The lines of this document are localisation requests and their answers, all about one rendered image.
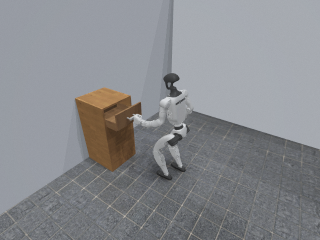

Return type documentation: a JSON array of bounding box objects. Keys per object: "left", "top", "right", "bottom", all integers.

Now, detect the right robot foot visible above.
[{"left": 171, "top": 162, "right": 186, "bottom": 172}]

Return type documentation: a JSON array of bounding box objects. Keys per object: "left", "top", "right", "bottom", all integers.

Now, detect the drawer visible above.
[{"left": 103, "top": 102, "right": 142, "bottom": 132}]

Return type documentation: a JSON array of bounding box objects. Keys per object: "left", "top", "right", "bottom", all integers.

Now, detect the right robot upper arm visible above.
[{"left": 180, "top": 89, "right": 194, "bottom": 112}]

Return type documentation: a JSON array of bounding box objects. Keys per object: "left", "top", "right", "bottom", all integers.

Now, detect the handle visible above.
[{"left": 127, "top": 114, "right": 135, "bottom": 121}]

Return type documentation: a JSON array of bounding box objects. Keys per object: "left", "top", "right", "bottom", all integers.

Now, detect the left robot hand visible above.
[{"left": 133, "top": 114, "right": 142, "bottom": 125}]

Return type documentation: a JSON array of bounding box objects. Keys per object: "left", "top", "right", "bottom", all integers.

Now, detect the cabinet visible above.
[{"left": 75, "top": 87, "right": 136, "bottom": 172}]

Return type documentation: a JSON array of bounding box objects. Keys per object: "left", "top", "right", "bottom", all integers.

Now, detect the right robot forearm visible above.
[{"left": 185, "top": 111, "right": 192, "bottom": 119}]

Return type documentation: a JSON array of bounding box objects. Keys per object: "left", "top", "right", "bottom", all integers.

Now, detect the left robot foot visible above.
[{"left": 156, "top": 170, "right": 172, "bottom": 181}]

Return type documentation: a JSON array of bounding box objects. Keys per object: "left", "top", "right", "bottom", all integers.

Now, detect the left robot forearm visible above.
[{"left": 139, "top": 119, "right": 161, "bottom": 128}]

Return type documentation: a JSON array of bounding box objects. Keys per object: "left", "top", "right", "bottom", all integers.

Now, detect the robot foot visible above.
[
  {"left": 171, "top": 162, "right": 186, "bottom": 172},
  {"left": 156, "top": 170, "right": 172, "bottom": 181}
]

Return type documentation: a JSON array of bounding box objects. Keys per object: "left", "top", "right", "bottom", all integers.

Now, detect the left robot upper arm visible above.
[{"left": 157, "top": 98, "right": 171, "bottom": 126}]

